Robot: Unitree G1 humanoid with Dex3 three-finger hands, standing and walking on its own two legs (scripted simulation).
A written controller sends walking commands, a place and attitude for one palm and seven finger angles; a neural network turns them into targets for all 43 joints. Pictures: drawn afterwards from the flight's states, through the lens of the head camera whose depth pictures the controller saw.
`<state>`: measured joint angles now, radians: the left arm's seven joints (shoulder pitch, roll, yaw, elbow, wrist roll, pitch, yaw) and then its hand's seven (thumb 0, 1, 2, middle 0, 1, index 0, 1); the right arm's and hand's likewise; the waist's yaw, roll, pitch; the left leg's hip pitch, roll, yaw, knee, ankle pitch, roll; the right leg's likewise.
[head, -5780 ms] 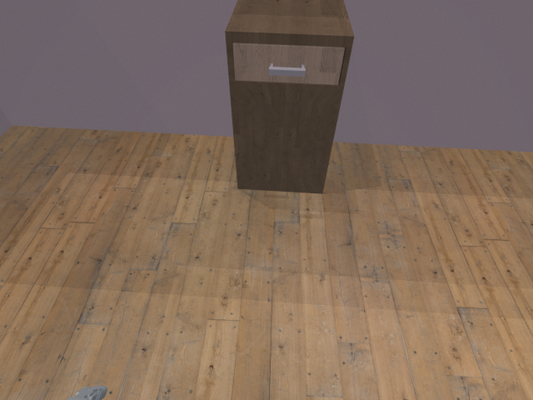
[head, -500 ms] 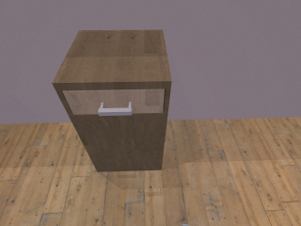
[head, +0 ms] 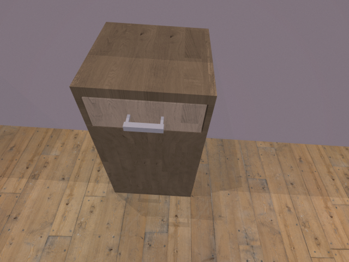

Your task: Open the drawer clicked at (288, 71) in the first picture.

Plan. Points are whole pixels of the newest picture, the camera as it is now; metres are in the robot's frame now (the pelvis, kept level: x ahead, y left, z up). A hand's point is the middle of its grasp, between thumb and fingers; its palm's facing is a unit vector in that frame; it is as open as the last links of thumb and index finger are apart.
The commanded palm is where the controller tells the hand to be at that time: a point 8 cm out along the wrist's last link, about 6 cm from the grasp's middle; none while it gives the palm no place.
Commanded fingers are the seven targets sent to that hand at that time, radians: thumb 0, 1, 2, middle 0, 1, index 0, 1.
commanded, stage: come to a stop and stand still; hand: left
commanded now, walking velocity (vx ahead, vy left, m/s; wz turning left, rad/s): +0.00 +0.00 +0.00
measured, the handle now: (144, 122) +0.54 +0.14 -0.07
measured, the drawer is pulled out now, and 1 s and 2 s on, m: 0.00 0.00 0.00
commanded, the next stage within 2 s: look again from close up in 0.80 s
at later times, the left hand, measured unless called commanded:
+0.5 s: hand out of the picture -0.02 +0.16 -0.16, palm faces +0.00 -0.98 -0.19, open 7.4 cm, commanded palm none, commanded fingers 0.00 0.90 0.90 -0.20 -0.30 -0.20 -0.30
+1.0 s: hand out of the picture -0.03 +0.13 -0.17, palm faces -0.01 -0.99 -0.17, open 7.4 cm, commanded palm none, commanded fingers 0.00 0.90 0.90 -0.20 -0.30 -0.20 -0.30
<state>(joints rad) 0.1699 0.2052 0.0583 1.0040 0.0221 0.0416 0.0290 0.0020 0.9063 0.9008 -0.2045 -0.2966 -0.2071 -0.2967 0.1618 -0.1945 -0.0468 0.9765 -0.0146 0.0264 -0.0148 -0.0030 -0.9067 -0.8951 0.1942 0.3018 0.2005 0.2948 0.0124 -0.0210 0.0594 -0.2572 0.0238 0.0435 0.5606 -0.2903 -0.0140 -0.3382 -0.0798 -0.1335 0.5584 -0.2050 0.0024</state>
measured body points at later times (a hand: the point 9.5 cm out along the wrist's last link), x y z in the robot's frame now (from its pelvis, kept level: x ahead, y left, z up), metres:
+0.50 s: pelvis -0.02 +0.00 +0.01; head -0.02 -0.01 +0.46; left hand -0.02 +0.21 -0.14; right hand -0.02 -0.23 -0.15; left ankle +0.00 +0.11 -0.73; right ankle -0.05 -0.11 -0.73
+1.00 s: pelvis -0.02 -0.02 +0.01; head +0.00 -0.02 +0.46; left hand -0.03 +0.18 -0.15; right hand -0.04 -0.22 -0.16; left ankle +0.00 +0.11 -0.73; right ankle -0.05 -0.11 -0.73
